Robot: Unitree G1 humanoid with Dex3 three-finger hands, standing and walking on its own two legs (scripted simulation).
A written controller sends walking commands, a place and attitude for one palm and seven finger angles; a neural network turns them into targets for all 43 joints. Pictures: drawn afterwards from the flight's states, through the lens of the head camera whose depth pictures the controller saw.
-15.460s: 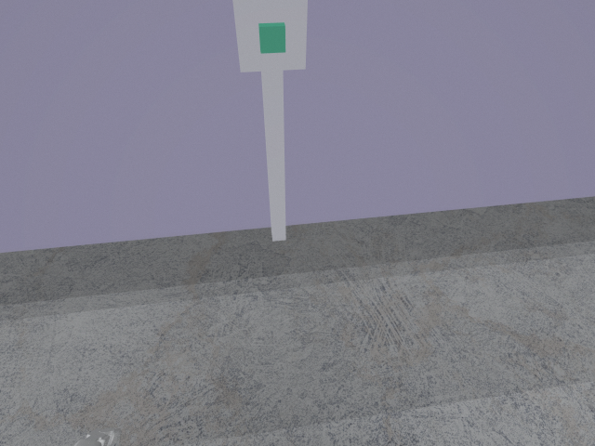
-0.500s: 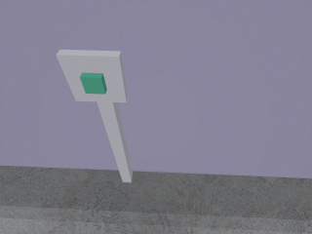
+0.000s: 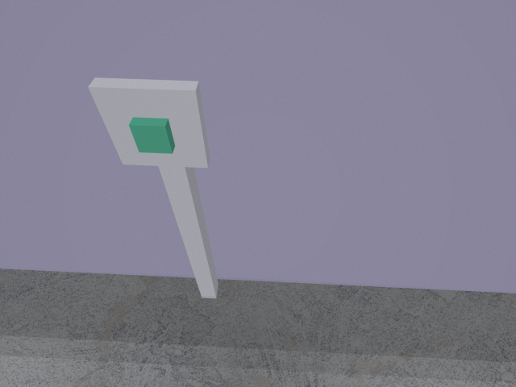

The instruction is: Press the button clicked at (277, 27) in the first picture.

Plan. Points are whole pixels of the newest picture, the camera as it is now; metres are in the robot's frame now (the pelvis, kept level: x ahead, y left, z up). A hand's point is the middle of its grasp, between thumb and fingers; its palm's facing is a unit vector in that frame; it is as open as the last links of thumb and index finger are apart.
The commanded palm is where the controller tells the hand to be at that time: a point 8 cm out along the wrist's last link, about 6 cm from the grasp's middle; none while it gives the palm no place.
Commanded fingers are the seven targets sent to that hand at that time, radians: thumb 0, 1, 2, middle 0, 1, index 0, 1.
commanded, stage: look again from close up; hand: left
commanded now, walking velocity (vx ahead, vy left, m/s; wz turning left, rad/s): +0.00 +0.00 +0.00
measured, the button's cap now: (153, 134) +0.51 +0.23 +0.10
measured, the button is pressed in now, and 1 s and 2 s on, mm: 0 0 0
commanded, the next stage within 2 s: raise the hand and make a fist in 0.08 s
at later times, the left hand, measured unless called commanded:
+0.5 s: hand (160, 343) +0.18 +0.15 +0.00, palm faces -0.01 -1.00 +0.01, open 6.1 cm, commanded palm +0.11 +0.23 -0.04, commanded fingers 0.00 0.90 0.90 -0.67 -0.81 -0.67 -0.81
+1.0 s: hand (122, 352) +0.16 +0.20 +0.01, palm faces +0.01 -1.00 -0.05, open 3.1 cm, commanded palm +0.12 +0.26 +0.02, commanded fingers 0.00 0.90 0.90 -1.30 -1.50 -1.30 -1.50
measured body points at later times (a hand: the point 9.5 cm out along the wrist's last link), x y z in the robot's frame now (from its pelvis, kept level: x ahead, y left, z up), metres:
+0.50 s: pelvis -0.03 +0.00 -0.05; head -0.01 +0.00 +0.40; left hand +0.17 +0.21 +0.01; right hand +0.18 -0.26 -0.09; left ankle -0.04 +0.13 -0.74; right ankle +0.00 -0.09 -0.74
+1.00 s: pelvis -0.04 +0.02 -0.06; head +0.00 +0.02 +0.39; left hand +0.16 +0.26 +0.01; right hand +0.12 -0.19 -0.14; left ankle -0.04 +0.13 -0.74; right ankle +0.00 -0.09 -0.74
